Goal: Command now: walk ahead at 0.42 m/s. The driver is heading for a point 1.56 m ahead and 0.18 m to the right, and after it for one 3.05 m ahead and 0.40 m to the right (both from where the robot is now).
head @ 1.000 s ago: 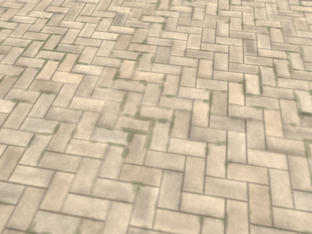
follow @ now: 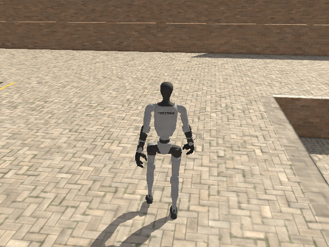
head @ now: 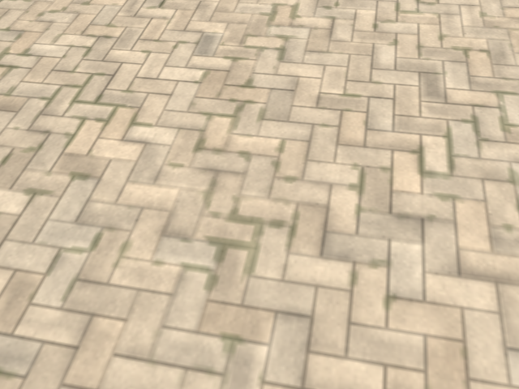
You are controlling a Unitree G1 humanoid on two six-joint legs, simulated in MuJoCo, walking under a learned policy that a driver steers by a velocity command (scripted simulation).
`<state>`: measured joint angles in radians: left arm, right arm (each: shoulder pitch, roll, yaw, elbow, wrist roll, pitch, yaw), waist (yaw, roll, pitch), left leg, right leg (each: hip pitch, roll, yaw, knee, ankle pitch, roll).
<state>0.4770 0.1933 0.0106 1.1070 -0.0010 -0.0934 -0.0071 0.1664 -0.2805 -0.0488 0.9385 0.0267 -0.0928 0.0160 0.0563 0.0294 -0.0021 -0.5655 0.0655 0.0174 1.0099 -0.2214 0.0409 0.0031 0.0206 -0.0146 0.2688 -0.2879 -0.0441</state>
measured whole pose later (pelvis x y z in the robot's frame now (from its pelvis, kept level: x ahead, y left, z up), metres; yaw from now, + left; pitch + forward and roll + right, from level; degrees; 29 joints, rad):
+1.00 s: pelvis +0.57 -0.02 +0.00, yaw +0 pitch +1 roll -1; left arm 0.30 0.24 0.05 0.93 0.00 -0.10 -0.03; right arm 0.18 -0.28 -0.06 0.94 0.02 -0.08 0.00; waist 0.03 0.04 0.02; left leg -0.58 0.12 -0.03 1.05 -0.25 0.04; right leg -0.17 0.06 -0.07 0.30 -0.14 -0.08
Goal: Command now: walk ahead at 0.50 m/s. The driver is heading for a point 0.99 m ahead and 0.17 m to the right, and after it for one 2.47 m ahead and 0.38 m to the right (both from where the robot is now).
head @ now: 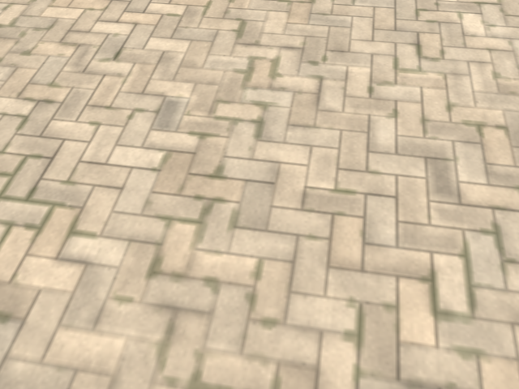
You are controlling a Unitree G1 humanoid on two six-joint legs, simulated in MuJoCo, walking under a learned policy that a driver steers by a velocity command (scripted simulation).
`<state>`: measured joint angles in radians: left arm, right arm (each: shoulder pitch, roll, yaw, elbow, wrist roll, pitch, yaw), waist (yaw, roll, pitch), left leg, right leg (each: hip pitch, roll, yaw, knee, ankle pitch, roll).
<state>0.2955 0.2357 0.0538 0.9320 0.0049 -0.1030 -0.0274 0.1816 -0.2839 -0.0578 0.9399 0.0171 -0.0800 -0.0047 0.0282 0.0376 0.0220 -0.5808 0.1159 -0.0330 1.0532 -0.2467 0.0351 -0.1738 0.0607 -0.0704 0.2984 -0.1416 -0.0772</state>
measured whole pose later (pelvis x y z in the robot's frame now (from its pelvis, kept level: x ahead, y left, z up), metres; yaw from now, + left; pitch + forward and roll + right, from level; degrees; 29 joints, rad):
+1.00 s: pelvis +0.58 +0.01 -0.02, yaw -10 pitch +1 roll +0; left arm 0.16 0.26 0.08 0.82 -0.01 -0.07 -0.03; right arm 0.24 -0.26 -0.05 0.94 0.02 -0.12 0.00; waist 0.00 0.01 0.05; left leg -0.36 0.03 -0.02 1.19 -0.39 0.02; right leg -0.38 0.08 -0.02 0.50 -0.15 -0.09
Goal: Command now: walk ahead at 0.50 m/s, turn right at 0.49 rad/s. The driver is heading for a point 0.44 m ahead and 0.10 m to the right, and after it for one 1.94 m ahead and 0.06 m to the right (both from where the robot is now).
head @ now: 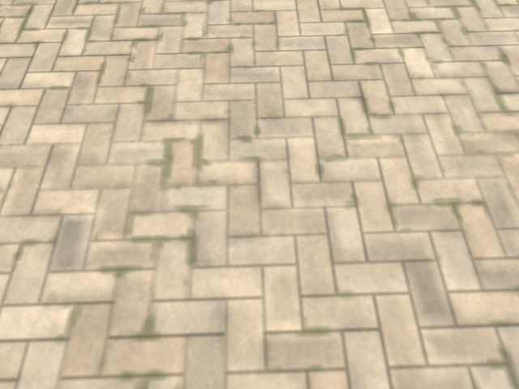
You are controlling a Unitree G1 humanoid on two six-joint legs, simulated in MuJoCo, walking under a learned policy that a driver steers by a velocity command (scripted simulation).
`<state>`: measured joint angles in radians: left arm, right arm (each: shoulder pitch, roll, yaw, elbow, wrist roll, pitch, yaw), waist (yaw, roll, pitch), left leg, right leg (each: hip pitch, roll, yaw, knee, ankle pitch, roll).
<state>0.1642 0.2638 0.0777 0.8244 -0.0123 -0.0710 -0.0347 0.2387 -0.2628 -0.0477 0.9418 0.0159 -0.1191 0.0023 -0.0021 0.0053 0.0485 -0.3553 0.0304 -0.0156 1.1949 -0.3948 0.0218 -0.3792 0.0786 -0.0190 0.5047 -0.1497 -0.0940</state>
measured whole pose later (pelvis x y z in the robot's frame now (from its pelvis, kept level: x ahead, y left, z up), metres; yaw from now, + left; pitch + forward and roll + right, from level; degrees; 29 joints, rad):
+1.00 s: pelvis +0.40 -0.03 +0.00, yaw -23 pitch +2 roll +0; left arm 0.08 0.21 0.03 0.67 0.03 0.00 0.01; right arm 0.16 -0.29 -0.04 0.88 0.02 0.02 -0.01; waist -0.03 0.03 0.04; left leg -0.41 0.07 -0.01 0.95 -0.55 -0.09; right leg -0.36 -0.01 -0.07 0.49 -0.16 -0.04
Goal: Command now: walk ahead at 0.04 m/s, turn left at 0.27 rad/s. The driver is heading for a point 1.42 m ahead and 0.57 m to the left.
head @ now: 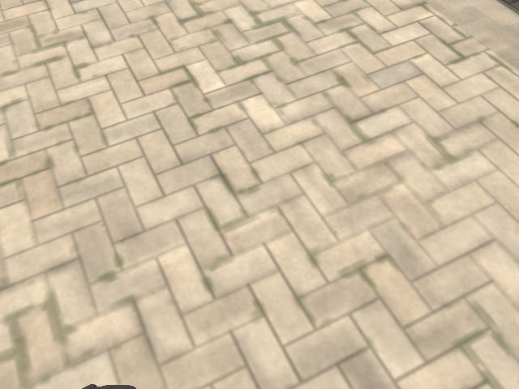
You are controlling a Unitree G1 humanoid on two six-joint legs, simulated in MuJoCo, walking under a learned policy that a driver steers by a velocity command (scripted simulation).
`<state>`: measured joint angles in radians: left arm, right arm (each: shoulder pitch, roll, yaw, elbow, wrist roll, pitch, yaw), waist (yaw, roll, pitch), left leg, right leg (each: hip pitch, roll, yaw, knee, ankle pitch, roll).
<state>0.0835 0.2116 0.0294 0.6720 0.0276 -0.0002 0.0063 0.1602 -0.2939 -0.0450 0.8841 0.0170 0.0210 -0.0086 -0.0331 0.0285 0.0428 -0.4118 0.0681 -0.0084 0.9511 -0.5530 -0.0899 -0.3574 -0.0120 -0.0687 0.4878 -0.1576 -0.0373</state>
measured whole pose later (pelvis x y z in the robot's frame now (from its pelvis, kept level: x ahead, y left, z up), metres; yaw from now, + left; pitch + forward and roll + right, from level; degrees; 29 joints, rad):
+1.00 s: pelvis +0.03 +0.02 +0.01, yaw +29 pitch +1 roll +0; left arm 0.15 0.26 0.05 0.83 0.00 0.00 0.02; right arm 0.17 -0.32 -0.07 0.72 0.01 0.05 -0.03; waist 0.02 0.03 0.06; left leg -0.34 -0.01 -0.09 0.78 -0.44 -0.09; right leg -0.22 0.00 0.03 0.44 -0.23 -0.01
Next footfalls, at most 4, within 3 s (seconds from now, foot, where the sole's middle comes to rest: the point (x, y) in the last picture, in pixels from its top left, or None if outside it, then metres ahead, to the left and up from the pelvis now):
0.22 left None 0.02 0.14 -0.77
0.74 right None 0.12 -0.07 -0.77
1.06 left None -0.02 0.16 -0.77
2.36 left None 0.36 0.33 -0.77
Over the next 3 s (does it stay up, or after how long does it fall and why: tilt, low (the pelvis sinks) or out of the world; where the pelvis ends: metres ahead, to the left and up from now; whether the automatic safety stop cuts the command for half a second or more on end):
stays up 0.60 0.28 0.00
